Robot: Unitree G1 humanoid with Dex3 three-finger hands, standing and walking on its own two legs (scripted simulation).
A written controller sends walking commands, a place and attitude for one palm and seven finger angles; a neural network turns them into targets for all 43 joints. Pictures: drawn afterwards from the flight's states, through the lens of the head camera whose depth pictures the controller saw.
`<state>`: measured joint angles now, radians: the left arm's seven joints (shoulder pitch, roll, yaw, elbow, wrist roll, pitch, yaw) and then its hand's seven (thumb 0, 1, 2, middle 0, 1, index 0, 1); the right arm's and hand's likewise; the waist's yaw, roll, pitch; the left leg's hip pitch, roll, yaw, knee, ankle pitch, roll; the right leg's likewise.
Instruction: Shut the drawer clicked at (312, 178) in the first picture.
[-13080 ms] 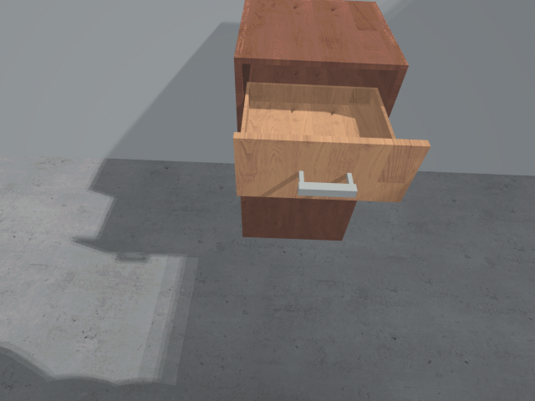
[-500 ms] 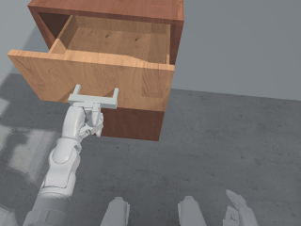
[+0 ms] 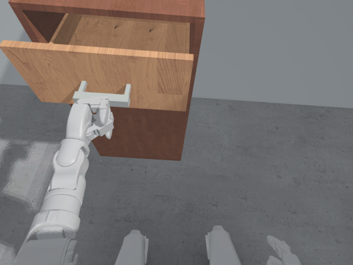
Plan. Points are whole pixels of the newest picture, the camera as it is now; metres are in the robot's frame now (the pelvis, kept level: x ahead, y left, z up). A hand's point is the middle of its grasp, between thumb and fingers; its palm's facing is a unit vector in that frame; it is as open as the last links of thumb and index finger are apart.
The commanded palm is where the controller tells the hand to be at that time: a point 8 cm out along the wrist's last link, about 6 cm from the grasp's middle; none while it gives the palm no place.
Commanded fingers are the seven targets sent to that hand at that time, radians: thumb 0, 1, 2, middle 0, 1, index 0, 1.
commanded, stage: push the drawer shut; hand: left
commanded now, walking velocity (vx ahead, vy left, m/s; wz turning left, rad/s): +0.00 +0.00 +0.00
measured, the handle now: (104, 93) +0.49 +0.17 +0.06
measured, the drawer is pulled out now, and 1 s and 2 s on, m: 0.13 0.01 0.00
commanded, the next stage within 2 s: pull the fist back off the drawer in 1.28 s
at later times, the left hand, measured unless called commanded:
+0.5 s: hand (117, 100) +0.48 +0.14 +0.06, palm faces -0.07 -1.00 -0.04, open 3.4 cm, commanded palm +0.47 +0.19 +0.06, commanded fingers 0.00 0.90 0.90 -1.40 -1.60 -1.40 -1.60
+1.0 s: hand (120, 82) +0.53 +0.14 +0.06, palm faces -0.07 -1.00 -0.04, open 3.4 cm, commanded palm +0.54 +0.18 +0.06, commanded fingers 0.00 0.90 0.90 -1.40 -1.60 -1.40 -1.60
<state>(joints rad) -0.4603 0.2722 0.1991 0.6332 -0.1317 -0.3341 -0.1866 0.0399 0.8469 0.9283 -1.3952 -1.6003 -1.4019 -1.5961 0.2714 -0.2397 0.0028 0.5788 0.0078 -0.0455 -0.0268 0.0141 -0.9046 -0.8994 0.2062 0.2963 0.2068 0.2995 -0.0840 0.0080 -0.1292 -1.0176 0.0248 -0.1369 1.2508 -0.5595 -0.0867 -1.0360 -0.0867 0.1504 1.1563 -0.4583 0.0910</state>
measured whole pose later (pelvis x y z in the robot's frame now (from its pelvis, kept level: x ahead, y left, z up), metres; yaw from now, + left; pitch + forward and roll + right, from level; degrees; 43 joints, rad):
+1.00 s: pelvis -0.02 +0.00 -0.03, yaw -1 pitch +26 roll -3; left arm -1.06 0.52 0.37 1.18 -0.01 -0.33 -0.21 0.06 0.85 0.93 -1.40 -1.60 -1.40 -1.60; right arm 0.33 -0.26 0.04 0.62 -0.04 0.00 0.00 0.01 -0.91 -0.90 0.21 0.30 0.21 0.30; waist -0.22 0.03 -0.11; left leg -1.27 0.03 -0.16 1.36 -0.54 -0.09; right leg -1.27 -0.06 0.15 1.24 -0.43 0.10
